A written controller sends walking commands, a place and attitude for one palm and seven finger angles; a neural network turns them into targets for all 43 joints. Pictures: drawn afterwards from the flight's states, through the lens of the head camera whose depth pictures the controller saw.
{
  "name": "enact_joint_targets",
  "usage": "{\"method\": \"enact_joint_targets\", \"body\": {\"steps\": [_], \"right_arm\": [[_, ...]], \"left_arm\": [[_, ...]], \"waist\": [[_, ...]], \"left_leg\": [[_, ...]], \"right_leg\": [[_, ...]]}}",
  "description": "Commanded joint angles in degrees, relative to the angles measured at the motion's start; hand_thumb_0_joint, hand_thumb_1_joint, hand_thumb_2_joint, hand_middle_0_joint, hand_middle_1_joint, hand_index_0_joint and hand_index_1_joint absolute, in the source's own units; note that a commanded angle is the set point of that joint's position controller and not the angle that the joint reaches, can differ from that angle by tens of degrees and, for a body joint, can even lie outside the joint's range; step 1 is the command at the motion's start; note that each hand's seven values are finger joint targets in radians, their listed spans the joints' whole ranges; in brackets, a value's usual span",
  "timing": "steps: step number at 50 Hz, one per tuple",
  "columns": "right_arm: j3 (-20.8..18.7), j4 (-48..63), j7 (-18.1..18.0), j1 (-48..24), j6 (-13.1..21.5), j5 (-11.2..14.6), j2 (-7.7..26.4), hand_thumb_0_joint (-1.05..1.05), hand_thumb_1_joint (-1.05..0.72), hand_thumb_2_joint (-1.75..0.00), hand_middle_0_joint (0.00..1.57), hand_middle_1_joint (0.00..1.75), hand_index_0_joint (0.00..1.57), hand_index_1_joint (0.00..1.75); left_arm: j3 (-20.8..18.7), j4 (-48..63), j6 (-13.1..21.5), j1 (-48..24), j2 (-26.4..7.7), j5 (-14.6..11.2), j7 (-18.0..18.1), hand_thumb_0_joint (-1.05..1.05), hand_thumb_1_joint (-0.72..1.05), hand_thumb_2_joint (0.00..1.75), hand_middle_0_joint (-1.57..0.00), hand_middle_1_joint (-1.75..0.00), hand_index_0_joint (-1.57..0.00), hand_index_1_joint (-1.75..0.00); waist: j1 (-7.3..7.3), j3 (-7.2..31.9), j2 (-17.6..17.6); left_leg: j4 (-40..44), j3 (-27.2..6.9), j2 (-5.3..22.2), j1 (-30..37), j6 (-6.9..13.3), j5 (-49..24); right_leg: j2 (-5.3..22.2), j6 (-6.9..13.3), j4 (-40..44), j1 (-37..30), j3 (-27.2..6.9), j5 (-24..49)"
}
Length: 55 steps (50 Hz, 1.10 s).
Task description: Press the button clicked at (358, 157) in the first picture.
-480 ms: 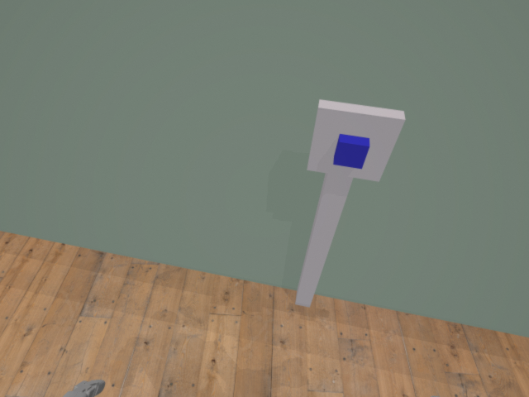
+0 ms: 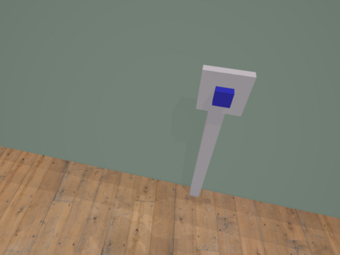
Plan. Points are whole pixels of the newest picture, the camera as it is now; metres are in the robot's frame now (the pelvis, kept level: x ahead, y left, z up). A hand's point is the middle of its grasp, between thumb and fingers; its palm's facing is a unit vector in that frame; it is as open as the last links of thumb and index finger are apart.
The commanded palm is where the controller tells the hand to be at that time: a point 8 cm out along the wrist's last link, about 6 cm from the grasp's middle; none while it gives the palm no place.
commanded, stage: stand and wait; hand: left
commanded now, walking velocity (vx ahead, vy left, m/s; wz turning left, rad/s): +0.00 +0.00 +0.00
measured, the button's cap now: (222, 96) +0.58 -0.13 +0.06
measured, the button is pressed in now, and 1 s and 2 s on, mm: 0 0 0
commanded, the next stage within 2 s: look at it before walking up in 0.50 s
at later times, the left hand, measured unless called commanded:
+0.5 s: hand out of the picture +0.06 +0.23 -0.15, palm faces -0.02 -0.94 -0.33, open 7.4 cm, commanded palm none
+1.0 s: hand out of the picture +0.06 +0.23 -0.15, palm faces -0.02 -0.94 -0.33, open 7.4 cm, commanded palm none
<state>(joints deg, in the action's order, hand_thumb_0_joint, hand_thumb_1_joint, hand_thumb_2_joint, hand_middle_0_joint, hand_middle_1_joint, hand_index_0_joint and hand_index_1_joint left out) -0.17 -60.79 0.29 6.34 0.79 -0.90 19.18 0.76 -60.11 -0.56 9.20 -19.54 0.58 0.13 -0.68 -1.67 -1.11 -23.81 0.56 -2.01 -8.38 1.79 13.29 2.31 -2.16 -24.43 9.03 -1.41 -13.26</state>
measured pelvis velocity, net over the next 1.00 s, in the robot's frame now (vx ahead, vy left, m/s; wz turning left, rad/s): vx -0.01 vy -0.02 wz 0.00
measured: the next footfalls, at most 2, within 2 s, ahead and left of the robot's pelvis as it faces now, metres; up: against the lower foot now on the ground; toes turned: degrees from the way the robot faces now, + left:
none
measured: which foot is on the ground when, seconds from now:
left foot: down 0.00-1.00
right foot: down 0.00-1.00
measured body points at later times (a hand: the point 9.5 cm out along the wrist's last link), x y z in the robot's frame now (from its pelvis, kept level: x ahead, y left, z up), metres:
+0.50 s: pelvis -0.01 -0.02 +0.00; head -0.01 -0.02 +0.45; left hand +0.06 +0.28 -0.13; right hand +0.06 -0.31 -0.13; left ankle +0.00 +0.10 -0.74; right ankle +0.00 -0.14 -0.74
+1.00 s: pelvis -0.01 -0.02 +0.00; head -0.01 -0.02 +0.45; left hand +0.06 +0.28 -0.13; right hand +0.07 -0.32 -0.13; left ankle +0.00 +0.10 -0.74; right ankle +0.00 -0.14 -0.74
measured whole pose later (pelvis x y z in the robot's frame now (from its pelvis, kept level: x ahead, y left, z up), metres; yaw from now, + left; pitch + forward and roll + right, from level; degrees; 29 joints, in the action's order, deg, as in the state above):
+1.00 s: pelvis -0.01 -0.02 +0.00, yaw +0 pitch -2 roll +0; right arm 0.0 -64.3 0.2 6.8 1.1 -0.7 19.1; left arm 0.5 -62.7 0.4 8.2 -19.4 0.5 0.1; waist -0.3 -1.5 -0.6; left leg -20.3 0.0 -0.3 -7.5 0.0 10.7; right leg 0.6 -0.5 -21.1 8.3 -0.9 -10.8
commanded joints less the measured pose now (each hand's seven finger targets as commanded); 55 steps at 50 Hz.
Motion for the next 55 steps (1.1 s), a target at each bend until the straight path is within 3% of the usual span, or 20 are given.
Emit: {"method": "enact_joint_targets", "body": {"steps": [1,18,32,48,55], "right_arm": [[-2.41,3.48,-0.97,-3.59,1.41,0.35,11.92,0.00,-0.90,-0.90,0.20,0.30,0.20,0.30],[-2.12,0.44,-0.82,-1.98,1.20,0.34,11.82,0.00,-0.90,-0.90,0.20,0.30,0.20,0.30],[-1.98,0.02,-0.93,-1.79,1.40,0.39,11.74,0.00,-0.90,-0.90,0.20,0.30,0.20,0.30],[-1.97,-0.08,-1.13,-1.94,1.43,0.45,11.78,0.00,-0.90,-0.90,0.20,0.30,0.20,0.30],[-1.94,-0.06,-1.08,-2.23,1.31,0.44,11.76,0.00,-0.90,-0.90,0.20,0.30,0.20,0.30]], "left_arm": [[-2.61,3.64,1.63,-3.14,-11.35,0.19,0.57,0.00,0.90,0.90,-0.20,-0.30,-0.20,-0.30],[-2.67,1.53,2.07,-3.13,-11.85,0.12,0.53,0.00,0.90,0.90,-0.20,-0.30,-0.20,-0.30],[-2.65,1.54,2.17,-3.36,-11.52,0.10,0.56,0.00,0.90,0.90,-0.20,-0.30,-0.20,-0.30],[-2.66,1.20,2.31,-3.08,-11.39,0.09,0.61,0.00,0.90,0.90,-0.20,-0.30,-0.20,-0.30],[-2.66,0.91,2.17,-3.09,-11.26,0.13,0.53,0.00,0.90,0.90,-0.20,-0.30,-0.20,-0.30]], "waist": [[0.55,3.27,1.84],[0.66,1.18,-0.10],[0.59,2.29,1.56],[0.70,3.59,0.61],[0.62,1.86,1.25]], "left_leg": [[5.87,-6.58,8.18,-0.72,0.66,-7.30],[6.75,-6.42,7.84,-1.42,-0.12,-2.55],[6.76,-6.44,8.47,-0.83,-0.31,-5.76],[6.60,-6.05,8.86,1.43,-0.55,-9.77],[7.69,-6.32,8.69,0.62,-0.60,-6.90]], "right_leg": [[4.20,3.33,3.79,-1.20,-3.52,6.51],[4.96,3.80,7.41,1.21,-5.84,0.02],[4.70,3.78,6.85,-0.07,-5.24,4.45],[4.78,3.79,6.71,-1.35,-4.88,9.74],[4.49,3.62,7.63,-0.53,-5.03,6.36]]}}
